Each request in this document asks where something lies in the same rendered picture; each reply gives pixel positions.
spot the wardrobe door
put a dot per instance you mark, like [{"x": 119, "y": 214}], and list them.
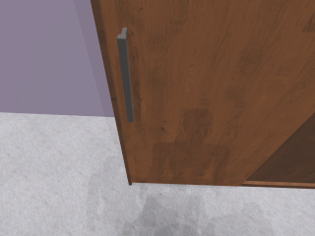
[
  {"x": 294, "y": 160},
  {"x": 217, "y": 85}
]

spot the handle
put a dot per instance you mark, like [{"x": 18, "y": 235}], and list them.
[{"x": 125, "y": 73}]

